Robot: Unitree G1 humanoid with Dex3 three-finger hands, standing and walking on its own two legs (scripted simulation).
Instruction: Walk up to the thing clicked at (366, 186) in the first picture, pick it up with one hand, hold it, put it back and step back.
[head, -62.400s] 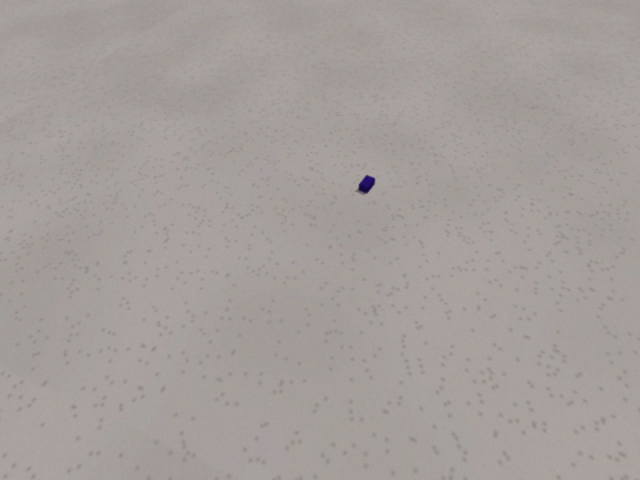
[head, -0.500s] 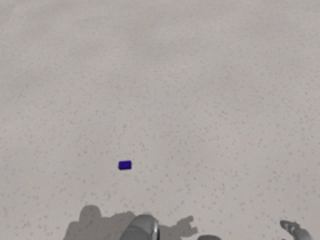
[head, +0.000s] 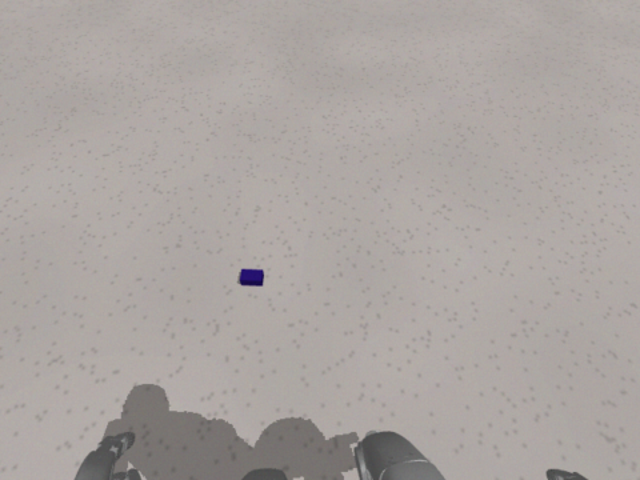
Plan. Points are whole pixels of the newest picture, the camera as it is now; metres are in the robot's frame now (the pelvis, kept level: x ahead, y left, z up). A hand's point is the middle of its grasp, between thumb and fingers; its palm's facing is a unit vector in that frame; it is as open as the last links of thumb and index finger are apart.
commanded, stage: step back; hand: left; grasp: from above
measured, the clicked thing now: (252, 277) +0.78 +0.24 -0.75
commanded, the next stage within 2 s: stand in 1.78 s
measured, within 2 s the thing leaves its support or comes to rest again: neither
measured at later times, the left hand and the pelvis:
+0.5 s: hand out of the picture -0.07 +0.26 -0.13, palm faces -0.04 -0.89 -0.46, open 7.4 cm; pelvis -0.18 -0.02 -0.01, yaw -1 degrees
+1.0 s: hand out of the picture -0.26 +0.23 -0.15, palm faces -0.06 -0.92 -0.39, open 7.4 cm; pelvis -0.31 -0.03 +0.00, yaw -5 degrees
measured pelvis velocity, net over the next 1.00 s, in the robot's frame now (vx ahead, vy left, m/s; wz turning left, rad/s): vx -0.31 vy -0.03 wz -0.09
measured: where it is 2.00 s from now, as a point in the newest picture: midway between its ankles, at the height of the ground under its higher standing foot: outside the picture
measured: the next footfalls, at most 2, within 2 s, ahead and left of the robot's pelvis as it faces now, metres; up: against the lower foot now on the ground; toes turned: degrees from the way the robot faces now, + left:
right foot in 0.22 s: -0.08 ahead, -0.15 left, +0.00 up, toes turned -2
left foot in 0.56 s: -0.19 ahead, +0.11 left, +0.00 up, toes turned -3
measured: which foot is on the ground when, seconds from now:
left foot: down 0.00-0.26, up 0.28-0.54, down 0.56-0.92, up 0.94-1.00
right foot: up 0.00-0.20, down 0.22-0.58, up 0.60-0.86, down 0.88-1.00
